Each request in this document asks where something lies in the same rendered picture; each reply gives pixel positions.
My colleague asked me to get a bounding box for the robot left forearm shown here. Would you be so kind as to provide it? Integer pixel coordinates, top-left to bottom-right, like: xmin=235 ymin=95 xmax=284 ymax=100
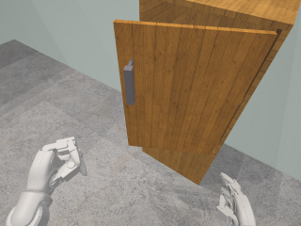
xmin=6 ymin=190 xmax=53 ymax=226

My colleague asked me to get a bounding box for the right robot hand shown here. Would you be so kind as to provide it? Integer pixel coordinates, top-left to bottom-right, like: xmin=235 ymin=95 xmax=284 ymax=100
xmin=216 ymin=172 xmax=257 ymax=226

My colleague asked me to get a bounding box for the handle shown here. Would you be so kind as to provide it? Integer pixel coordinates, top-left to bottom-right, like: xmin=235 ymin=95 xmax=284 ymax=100
xmin=123 ymin=58 xmax=135 ymax=105

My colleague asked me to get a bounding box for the cupboard door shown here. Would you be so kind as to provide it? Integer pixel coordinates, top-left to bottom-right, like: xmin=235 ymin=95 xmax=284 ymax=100
xmin=113 ymin=19 xmax=277 ymax=155

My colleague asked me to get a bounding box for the left robot hand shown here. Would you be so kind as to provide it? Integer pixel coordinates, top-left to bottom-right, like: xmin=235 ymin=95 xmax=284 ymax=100
xmin=26 ymin=137 xmax=87 ymax=196

